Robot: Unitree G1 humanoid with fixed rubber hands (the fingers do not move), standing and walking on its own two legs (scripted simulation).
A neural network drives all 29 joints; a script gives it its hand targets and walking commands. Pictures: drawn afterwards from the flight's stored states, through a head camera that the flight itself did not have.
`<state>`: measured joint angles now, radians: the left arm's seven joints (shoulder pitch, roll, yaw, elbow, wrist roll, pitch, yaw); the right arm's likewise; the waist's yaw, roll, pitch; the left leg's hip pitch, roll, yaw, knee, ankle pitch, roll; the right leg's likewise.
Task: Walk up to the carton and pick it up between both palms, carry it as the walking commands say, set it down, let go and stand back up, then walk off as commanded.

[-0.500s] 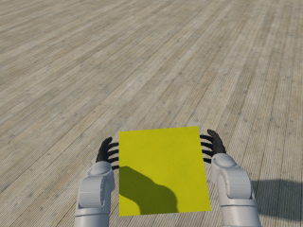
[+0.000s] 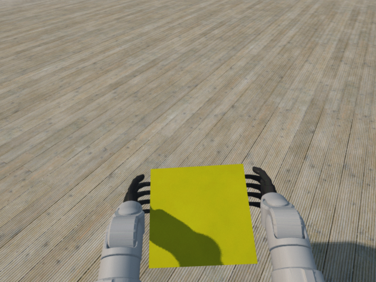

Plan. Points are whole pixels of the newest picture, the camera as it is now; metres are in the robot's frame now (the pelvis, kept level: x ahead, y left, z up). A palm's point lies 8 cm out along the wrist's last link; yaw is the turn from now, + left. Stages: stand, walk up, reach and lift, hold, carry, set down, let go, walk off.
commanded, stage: hold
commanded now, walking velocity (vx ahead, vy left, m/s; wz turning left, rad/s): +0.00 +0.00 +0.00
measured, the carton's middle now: (199, 217) +0.30 -0.01 -0.07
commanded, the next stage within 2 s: set down in 0.50 s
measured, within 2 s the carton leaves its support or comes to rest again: neither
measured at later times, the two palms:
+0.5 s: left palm (135, 202) +0.28 +0.13 +0.05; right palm (273, 199) +0.27 -0.16 +0.05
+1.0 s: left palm (138, 212) +0.29 +0.14 -0.01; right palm (262, 205) +0.29 -0.16 +0.00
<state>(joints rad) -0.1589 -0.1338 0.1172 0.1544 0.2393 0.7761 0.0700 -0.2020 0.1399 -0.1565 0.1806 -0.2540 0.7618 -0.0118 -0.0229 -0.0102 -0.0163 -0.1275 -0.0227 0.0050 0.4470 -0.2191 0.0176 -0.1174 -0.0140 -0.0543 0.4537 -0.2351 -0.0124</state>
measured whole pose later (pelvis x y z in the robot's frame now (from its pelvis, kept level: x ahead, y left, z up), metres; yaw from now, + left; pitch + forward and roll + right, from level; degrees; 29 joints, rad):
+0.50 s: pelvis -0.01 +0.00 +0.00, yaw -1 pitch -7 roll +0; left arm -0.26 -0.15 0.21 0.28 0.30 0.77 0.02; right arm -0.29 0.16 -0.25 0.28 -0.30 0.75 0.04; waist -0.04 0.00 -0.04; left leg -0.14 -0.02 0.01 0.47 -0.22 0.02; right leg -0.13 -0.01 -0.04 0.49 -0.24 -0.02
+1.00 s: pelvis -0.02 -0.01 -0.01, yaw -1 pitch -2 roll +0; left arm -0.36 -0.18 0.37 0.46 0.36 0.54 -0.02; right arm -0.39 0.19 -0.37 0.50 -0.36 0.51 -0.02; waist 0.03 -0.01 0.03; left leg -0.29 0.00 0.01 0.55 -0.24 0.01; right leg -0.29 0.01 -0.04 0.56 -0.25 -0.03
